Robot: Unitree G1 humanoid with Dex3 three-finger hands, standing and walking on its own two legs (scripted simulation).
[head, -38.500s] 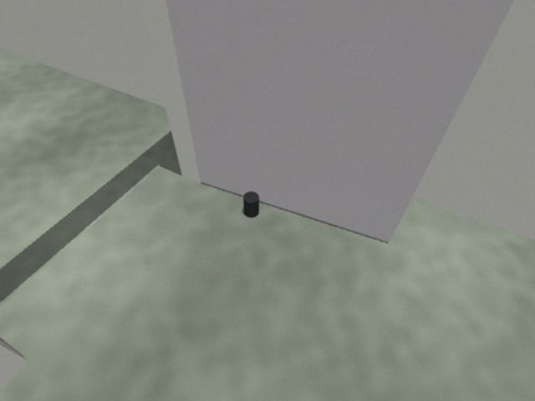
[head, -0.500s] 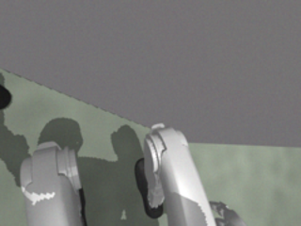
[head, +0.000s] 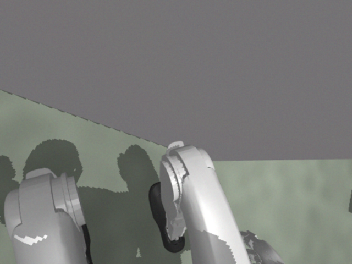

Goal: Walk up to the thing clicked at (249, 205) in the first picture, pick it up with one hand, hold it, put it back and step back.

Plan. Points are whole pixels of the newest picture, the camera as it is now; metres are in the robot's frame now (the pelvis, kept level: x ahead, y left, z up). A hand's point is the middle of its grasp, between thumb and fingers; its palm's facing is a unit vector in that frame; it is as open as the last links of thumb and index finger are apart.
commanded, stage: open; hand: left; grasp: from above
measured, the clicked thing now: out of the picture +0.45 +0.35 -0.25
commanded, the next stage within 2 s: withdraw in 1.12 s
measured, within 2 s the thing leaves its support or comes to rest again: neither
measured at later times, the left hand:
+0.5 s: hand out of the picture +0.44 +0.36 -0.21, palm faces -0.44 -0.11 -0.89, open 12.7 cm
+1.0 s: hand out of the picture +0.44 +0.36 -0.21, palm faces -0.44 -0.12 -0.89, open 13.3 cm
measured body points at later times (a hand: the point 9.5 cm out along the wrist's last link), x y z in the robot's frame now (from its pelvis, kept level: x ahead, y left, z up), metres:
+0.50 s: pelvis +0.00 +0.00 +0.00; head +0.25 +0.12 +0.34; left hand +0.46 +0.36 -0.16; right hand +0.05 -0.26 -0.07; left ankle +0.07 +0.13 -0.28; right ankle +0.10 -0.12 -0.28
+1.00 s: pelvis +0.00 +0.00 +0.00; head +0.26 +0.12 +0.35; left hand +0.46 +0.37 -0.16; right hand +0.05 -0.26 -0.07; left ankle +0.07 +0.13 -0.28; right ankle +0.10 -0.12 -0.28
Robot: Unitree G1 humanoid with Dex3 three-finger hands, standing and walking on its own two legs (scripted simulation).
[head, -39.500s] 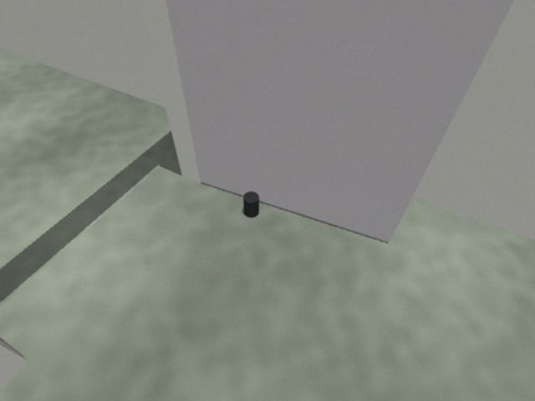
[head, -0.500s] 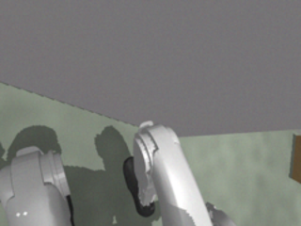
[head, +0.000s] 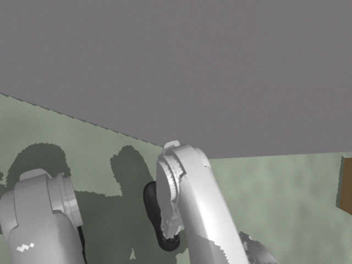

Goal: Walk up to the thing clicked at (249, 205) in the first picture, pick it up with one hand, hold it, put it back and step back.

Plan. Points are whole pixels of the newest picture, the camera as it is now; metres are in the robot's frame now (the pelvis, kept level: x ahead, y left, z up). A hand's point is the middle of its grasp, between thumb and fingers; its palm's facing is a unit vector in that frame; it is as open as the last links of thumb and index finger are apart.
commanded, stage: open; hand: left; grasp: from above
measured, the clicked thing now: out of the picture +0.44 +0.35 -0.26
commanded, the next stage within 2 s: withdraw in 0.12 s
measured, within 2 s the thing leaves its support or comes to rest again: neither
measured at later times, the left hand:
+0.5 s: hand out of the picture +0.44 +0.38 -0.18, palm faces -0.37 -0.09 -0.92, open 13.6 cm
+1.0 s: hand out of the picture +0.42 +0.38 -0.04, palm faces -0.53 -0.13 -0.84, open 13.8 cm
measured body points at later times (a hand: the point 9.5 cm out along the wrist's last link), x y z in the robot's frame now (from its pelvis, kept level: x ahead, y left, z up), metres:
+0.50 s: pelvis +0.00 +0.00 +0.00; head +0.25 +0.12 +0.36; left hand +0.45 +0.38 -0.13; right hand +0.07 -0.26 -0.07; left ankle +0.07 +0.13 -0.28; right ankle +0.11 -0.12 -0.28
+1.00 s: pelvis -0.01 +0.00 +0.08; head +0.21 +0.10 +0.46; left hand +0.44 +0.39 +0.01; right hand +0.10 -0.27 -0.02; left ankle +0.07 +0.13 -0.28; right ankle +0.11 -0.12 -0.28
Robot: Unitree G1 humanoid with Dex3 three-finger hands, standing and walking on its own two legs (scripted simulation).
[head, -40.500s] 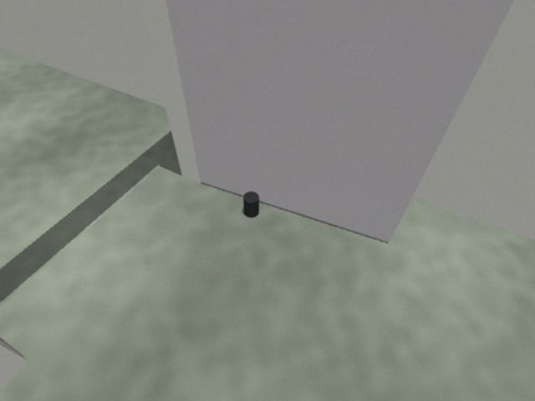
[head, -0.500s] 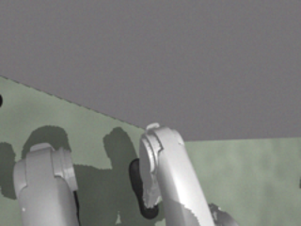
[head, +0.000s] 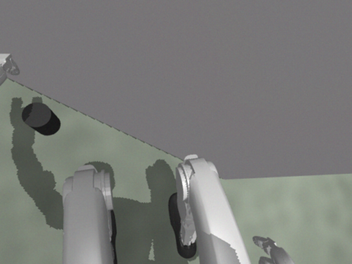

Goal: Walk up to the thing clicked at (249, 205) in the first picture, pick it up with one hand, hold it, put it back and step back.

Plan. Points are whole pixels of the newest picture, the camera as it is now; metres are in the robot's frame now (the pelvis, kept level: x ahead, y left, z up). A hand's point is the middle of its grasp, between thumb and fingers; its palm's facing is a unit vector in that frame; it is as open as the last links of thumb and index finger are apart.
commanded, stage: withdraw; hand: left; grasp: from above
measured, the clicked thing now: (43, 120) +0.48 +0.31 -0.33
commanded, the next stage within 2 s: home in 0.12 s
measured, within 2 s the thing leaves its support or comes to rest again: neither
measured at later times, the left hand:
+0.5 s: hand (3, 99) +0.48 +0.34 -0.17, palm faces -0.40 -0.14 -0.91, open 12.4 cm
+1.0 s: hand out of the picture +0.32 +0.28 +0.04, palm faces -0.12 -0.81 -0.58, open 7.9 cm
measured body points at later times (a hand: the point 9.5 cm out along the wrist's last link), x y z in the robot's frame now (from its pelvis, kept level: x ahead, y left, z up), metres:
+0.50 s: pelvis +0.00 +0.00 -0.04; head +0.25 +0.07 +0.33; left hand +0.50 +0.35 -0.12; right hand +0.03 -0.26 -0.14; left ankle +0.09 +0.12 -0.35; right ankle +0.11 -0.13 -0.35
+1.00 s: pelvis +0.02 +0.00 +0.15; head +0.18 +0.06 +0.57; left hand +0.32 +0.32 +0.07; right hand +0.23 -0.23 +0.04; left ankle +0.08 +0.12 -0.35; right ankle +0.11 -0.13 -0.35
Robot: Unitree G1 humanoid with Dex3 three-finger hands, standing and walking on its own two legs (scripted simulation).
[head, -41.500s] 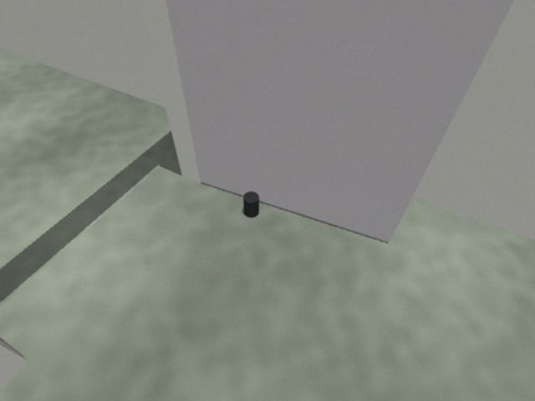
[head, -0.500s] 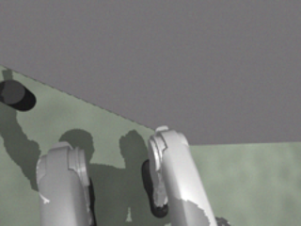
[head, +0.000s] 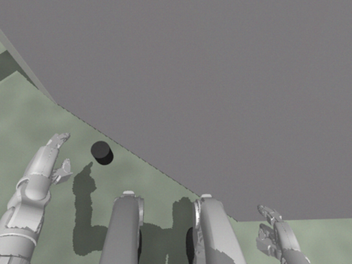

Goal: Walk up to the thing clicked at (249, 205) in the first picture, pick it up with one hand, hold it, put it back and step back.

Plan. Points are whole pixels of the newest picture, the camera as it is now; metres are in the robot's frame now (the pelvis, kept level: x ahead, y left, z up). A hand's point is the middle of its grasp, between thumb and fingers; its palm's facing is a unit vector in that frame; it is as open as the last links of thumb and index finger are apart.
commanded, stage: home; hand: left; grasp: from above
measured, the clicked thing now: (102, 153) +0.49 +0.27 -0.48
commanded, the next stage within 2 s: none
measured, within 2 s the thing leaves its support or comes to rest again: neither
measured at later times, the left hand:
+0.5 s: hand (48, 203) +0.24 +0.19 +0.09, palm faces +0.12 -0.97 -0.21, open 7.4 cm
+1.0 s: hand (38, 229) +0.21 +0.18 +0.13, palm faces +0.11 -0.97 -0.20, open 7.4 cm
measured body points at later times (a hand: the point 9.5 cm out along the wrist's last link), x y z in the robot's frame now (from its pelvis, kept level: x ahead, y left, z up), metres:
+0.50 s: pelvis +0.05 +0.00 +0.16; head +0.10 +0.01 +0.61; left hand +0.23 +0.25 +0.11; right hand +0.19 -0.23 +0.07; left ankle +0.07 +0.11 -0.50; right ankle +0.07 -0.14 -0.50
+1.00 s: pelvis +0.06 -0.01 +0.18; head +0.08 +0.00 +0.63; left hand +0.20 +0.23 +0.15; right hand +0.19 -0.23 +0.08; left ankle +0.07 +0.11 -0.50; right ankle +0.07 -0.14 -0.50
